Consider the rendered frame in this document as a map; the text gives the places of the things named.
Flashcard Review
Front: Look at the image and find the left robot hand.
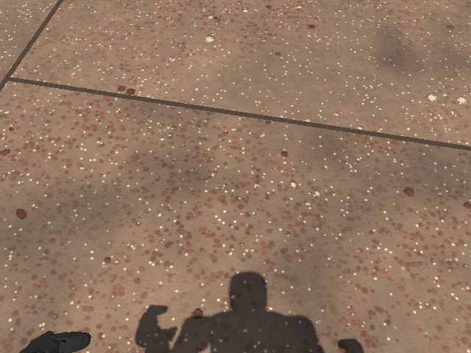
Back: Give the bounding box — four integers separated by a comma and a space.
19, 331, 91, 353

